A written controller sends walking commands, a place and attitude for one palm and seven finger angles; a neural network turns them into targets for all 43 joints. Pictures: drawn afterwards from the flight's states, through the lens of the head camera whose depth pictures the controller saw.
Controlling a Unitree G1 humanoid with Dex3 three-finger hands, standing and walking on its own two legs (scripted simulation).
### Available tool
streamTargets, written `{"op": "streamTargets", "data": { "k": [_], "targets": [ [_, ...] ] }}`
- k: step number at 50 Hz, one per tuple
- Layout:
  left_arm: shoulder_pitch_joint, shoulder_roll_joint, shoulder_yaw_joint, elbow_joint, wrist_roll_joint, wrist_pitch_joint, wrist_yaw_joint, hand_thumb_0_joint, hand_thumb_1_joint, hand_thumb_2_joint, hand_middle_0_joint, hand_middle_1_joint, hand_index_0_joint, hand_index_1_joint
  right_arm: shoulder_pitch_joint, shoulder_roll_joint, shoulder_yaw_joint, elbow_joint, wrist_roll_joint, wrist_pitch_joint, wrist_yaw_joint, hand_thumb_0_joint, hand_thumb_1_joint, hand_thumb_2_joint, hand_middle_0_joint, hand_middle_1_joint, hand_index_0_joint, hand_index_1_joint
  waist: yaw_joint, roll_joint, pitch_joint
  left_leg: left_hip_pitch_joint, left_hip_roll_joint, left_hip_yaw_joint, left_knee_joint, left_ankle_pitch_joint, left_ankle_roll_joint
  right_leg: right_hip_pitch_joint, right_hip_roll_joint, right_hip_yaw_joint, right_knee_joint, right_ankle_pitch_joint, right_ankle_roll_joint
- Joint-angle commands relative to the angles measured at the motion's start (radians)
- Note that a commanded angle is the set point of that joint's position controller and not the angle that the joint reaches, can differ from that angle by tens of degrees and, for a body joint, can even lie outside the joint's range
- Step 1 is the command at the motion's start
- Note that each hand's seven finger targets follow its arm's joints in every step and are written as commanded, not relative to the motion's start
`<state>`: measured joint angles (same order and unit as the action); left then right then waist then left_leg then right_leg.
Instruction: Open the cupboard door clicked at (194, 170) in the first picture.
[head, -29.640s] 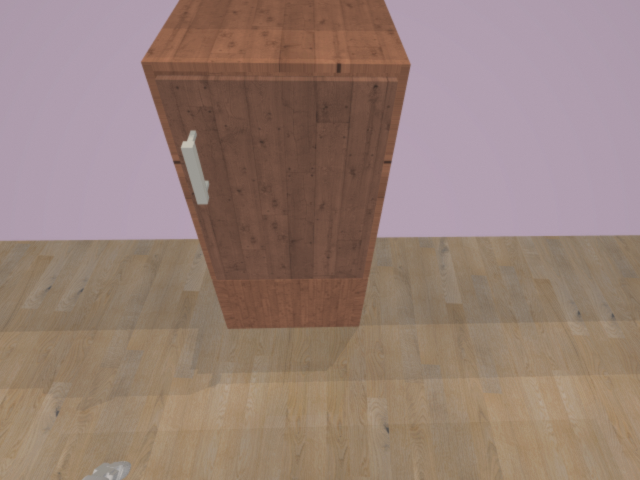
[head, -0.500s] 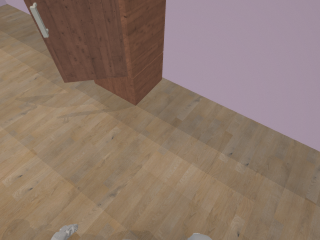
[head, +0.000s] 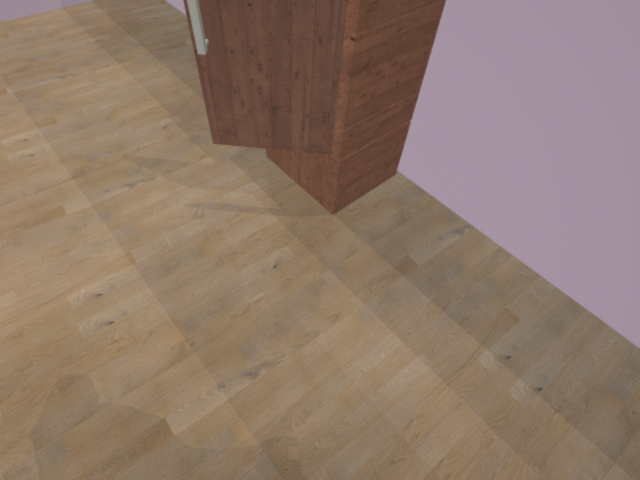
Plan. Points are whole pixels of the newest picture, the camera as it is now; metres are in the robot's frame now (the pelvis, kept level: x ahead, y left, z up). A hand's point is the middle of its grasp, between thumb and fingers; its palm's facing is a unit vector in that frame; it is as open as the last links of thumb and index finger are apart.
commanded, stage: take the last steps up to it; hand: left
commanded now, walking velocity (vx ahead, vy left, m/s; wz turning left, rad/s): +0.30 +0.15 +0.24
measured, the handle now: (199, 22) +1.12 +0.41 -0.01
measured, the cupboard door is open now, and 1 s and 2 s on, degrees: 44 44 44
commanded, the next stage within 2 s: come to a stop and stand still in 1.56 s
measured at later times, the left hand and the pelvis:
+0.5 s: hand (200, 456) +0.16 +0.17 -0.14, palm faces +0.11 -0.97 -0.23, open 7.4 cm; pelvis +0.10 -0.02 +0.01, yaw +5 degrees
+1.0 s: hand (144, 422) +0.20 +0.28 -0.18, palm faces +0.20 -0.97 -0.16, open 7.4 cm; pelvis +0.27 +0.11 +0.00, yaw +7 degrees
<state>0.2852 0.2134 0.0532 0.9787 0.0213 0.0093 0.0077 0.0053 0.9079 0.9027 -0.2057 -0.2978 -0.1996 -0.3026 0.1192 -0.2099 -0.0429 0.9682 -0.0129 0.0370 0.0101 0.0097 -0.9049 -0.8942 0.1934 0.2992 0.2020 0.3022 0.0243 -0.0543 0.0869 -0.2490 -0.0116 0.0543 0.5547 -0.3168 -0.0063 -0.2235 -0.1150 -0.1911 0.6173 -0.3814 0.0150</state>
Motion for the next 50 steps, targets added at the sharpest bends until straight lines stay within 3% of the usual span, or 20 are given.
{"op": "streamTargets", "data": {
  "k": [1,2,6,13,15,17,18,19,20,21,23,25,28,38,41,42,43,44,47,50],
  "targets": [
    [-0.159,0.092,0.022,-0.146,0.002,-0.012,-0.007,0.0,0.9,0.9,-0.2,-0.3,-0.2,-0.3,0.244,-0.248,-0.056,0.002,-0.022,-0.022,-0.021,0.0,-0.9,-0.9,0.2,0.3,0.2,0.3,-0.129,0.279,-0.083,0.268,0.4,-0.48,-0.305,0.031,0.281,-0.437,0.029,0.115,0.44,-0.266,0.005],
    [-0.188,0.093,0.025,-0.13,0.008,-0.008,-0.008,0.0,0.9,0.9,-0.2,-0.3,-0.2,-0.3,0.228,-0.204,-0.042,0.0,-0.02,-0.032,-0.027,0.0,-0.9,-0.9,0.2,0.3,0.2,0.3,-0.116,0.324,-0.058,0.222,0.336,-0.444,-0.325,0.005,0.257,-0.467,0.01,0.154,0.495,-0.193,0.001],
    [-0.112,0.076,0.025,-0.072,0.005,-0.015,-0.032,0.0,0.9,0.9,-0.2,-0.3,-0.2,-0.3,0.159,-0.143,-0.019,-0.026,-0.011,-0.067,-0.035,0.0,-0.9,-0.9,0.2,0.3,0.2,0.3,-0.035,0.182,-0.049,0.16,0.235,-0.293,-0.332,0.131,0.199,-0.399,0.008,0.155,0.51,0.002,0.004],
    [-0.17,0.049,0.009,-0.091,0.001,-0.023,-0.035,0.0,0.9,0.9,-0.2,-0.3,-0.2,-0.3,0.214,-0.142,-0.02,0.018,-0.013,-0.072,-0.025,0.0,-0.9,-0.9,0.2,0.3,0.2,0.3,-0.04,0.183,-0.027,0.109,0.207,-0.22,-0.328,0.128,0.21,-0.243,0.032,0.087,0.151,0.011,0.019],
    [-0.143,0.047,0.012,-0.083,0.002,-0.026,-0.034,0.0,0.9,0.9,-0.2,-0.3,-0.2,-0.3,0.212,-0.138,-0.021,0.028,-0.013,-0.069,-0.022,0.0,-0.9,-0.9,0.2,0.3,0.2,0.3,-0.019,0.156,-0.022,0.041,0.202,-0.214,-0.296,0.09,0.202,-0.12,0.054,0.073,0.058,0.046,0.019],
    [-0.007,0.068,0.029,-0.034,0.004,-0.035,-0.031,0.0,0.9,0.9,-0.2,-0.3,-0.2,-0.3,0.176,-0.129,-0.021,0.026,-0.007,-0.066,-0.021,0.0,-0.9,-0.9,0.2,0.3,0.2,0.3,0.051,0.087,-0.041,-0.117,0.136,-0.162,-0.154,-0.017,0.146,0.146,0.064,0.074,-0.078,0.122,0.012],
    [0.104,0.13,0.045,-0.004,0.01,-0.047,-0.024,0.0,0.9,0.9,-0.2,-0.3,-0.2,-0.3,0.169,-0.102,-0.018,0.019,0.003,-0.071,-0.015,0.0,-0.9,-0.9,0.2,0.3,0.2,0.3,0.099,-0.023,-0.085,-0.258,0.045,-0.08,0.025,-0.095,0.095,0.338,-0.035,0.2,-0.18,0.029,-0.015],
    [0.21,0.238,0.067,0.022,0.013,-0.056,-0.014,0.0,0.9,0.9,-0.2,-0.3,-0.2,-0.3,0.179,-0.041,-0.011,-0.005,0.007,-0.074,-0.01,0.0,-0.9,-0.9,0.2,0.3,0.2,0.3,0.136,-0.306,-0.121,-0.425,-0.045,0.004,0.338,-0.269,0.042,0.455,-0.335,0.577,-0.351,-0.116,-0.106],
    [0.21,0.249,0.065,0.015,0.0,-0.05,-0.004,0.0,0.9,0.9,-0.2,-0.3,-0.2,-0.3,0.136,-0.096,-0.023,-0.029,-0.007,-0.063,-0.007,0.0,-0.9,-0.9,0.2,0.3,0.2,0.3,0.123,-0.239,-0.079,-0.461,-0.002,-0.08,0.548,-0.288,0.03,0.325,-0.439,0.75,-0.475,-0.239,-0.173],
    [0.128,0.21,0.059,-0.007,-0.005,-0.052,0.002,0.0,0.9,0.9,-0.2,-0.3,-0.2,-0.3,0.122,-0.103,-0.03,-0.026,-0.012,-0.061,-0.002,0.0,-0.9,-0.9,0.2,0.3,0.2,0.3,0.08,-0.139,-0.007,-0.476,0.054,-0.118,0.612,-0.162,0.026,0.224,-0.407,0.689,-0.49,-0.296,-0.187],
    [0.026,0.117,0.032,-0.016,-0.003,-0.061,0.006,0.0,0.9,0.9,-0.2,-0.3,-0.2,-0.3,0.116,-0.069,-0.033,0.012,-0.013,-0.046,0.005,0.0,-0.9,-0.9,0.2,0.3,0.2,0.3,0.017,-0.148,0.04,-0.417,0.1,-0.123,0.646,-0.001,0.008,0.06,-0.315,0.484,-0.48,-0.139,-0.121],
    [0.025,0.065,0.017,-0.014,-0.004,-0.077,0.003,0.0,0.9,0.9,-0.2,-0.3,-0.2,-0.3,0.158,-0.03,-0.024,0.038,-0.015,-0.032,0.014,0.0,-0.9,-0.9,0.2,0.3,0.2,0.3,-0.009,-0.106,0.018,-0.361,0.11,-0.085,0.607,0.092,-0.016,0.017,-0.245,0.285,-0.471,0.069,-0.086],
    [0.075,0.073,0.021,0.023,-0.003,-0.095,0.005,0.0,0.9,0.9,-0.2,-0.3,-0.2,-0.3,0.15,-0.006,-0.024,0.044,-0.011,-0.026,0.024,0.0,-0.9,-0.9,0.2,0.3,0.2,0.3,-0.008,-0.06,-0.021,-0.379,0.111,-0.04,0.525,0.151,-0.041,0.101,-0.22,0.187,-0.458,0.253,-0.094],
    [0.148,0.109,0.018,0.108,0.013,-0.091,0.009,0.0,0.9,0.9,-0.2,-0.3,-0.2,-0.3,-0.042,0.002,-0.006,-0.041,-0.006,-0.054,0.044,0.0,-0.9,-0.9,0.2,0.3,0.2,0.3,0.025,-0.137,0.017,-0.271,0.082,0.048,0.092,0.116,-0.013,0.176,-0.243,0.096,-0.358,0.491,-0.097],
    [0.107,0.117,0.027,0.098,0.008,-0.079,0.008,0.0,0.9,0.9,-0.2,-0.3,-0.2,-0.3,0.172,-0.061,-0.017,0.018,-0.014,-0.075,0.028,0.0,-0.9,-0.9,0.2,0.3,0.2,0.3,-0.08,-0.052,-0.088,0.112,0.021,0.081,-0.08,0.132,0.022,0.059,-0.184,0.026,-0.089,0.541,-0.06],
    [0.136,0.08,0.018,0.088,0.0,-0.075,0.001,0.0,0.9,0.9,-0.2,-0.3,-0.2,-0.3,0.319,-0.159,-0.039,0.055,-0.023,-0.082,0.014,0.0,-0.9,-0.9,0.2,0.3,0.2,0.3,-0.129,0.14,-0.215,0.35,0.132,-0.021,-0.071,0.189,0.057,-0.07,-0.097,-0.022,0.151,0.322,-0.028],
    [0.152,0.021,0.005,0.064,-0.009,-0.073,-0.004,0.0,0.9,0.9,-0.2,-0.3,-0.2,-0.3,0.419,-0.26,-0.065,0.072,-0.023,-0.086,-0.005,0.0,-0.9,-0.9,0.2,0.3,0.2,0.3,-0.15,0.388,-0.297,0.503,0.363,-0.361,-0.137,0.278,0.153,-0.312,0.049,-0.014,0.466,-0.218,0.004],
    [0.076,0.025,0.003,0.031,-0.007,-0.067,0.003,0.0,0.9,0.9,-0.2,-0.3,-0.2,-0.3,0.43,-0.265,-0.063,0.073,-0.015,-0.073,-0.022,0.0,-0.9,-0.9,0.2,0.3,0.2,0.3,-0.161,0.33,-0.301,0.477,0.413,-0.407,-0.213,0.312,0.205,-0.388,0.046,0.112,0.641,-0.242,-0.026],
    [-0.008,0.012,0.008,0.037,-0.007,-0.06,-0.003,0.0,0.9,0.9,-0.2,-0.3,-0.2,-0.3,0.233,-0.128,-0.024,0.023,-0.014,-0.093,-0.035,0.0,-0.9,-0.9,0.2,0.3,0.2,0.3,-0.08,0.168,-0.142,0.217,0.368,-0.245,-0.249,0.371,0.202,-0.424,-0.038,0.184,0.731,-0.029,-0.03],
    [0.043,-0.017,0.009,0.053,0.004,-0.035,-0.014,0.0,0.9,0.9,-0.2,-0.3,-0.2,-0.3,0.198,-0.07,-0.005,0.027,-0.012,-0.112,-0.036,0.0,-0.9,-0.9,0.2,0.3,0.2,0.3,-0.018,0.173,-0.064,0.073,0.298,-0.112,-0.334,0.334,0.167,-0.347,-0.034,0.171,0.625,0.049,-0.021]
  ]
}}
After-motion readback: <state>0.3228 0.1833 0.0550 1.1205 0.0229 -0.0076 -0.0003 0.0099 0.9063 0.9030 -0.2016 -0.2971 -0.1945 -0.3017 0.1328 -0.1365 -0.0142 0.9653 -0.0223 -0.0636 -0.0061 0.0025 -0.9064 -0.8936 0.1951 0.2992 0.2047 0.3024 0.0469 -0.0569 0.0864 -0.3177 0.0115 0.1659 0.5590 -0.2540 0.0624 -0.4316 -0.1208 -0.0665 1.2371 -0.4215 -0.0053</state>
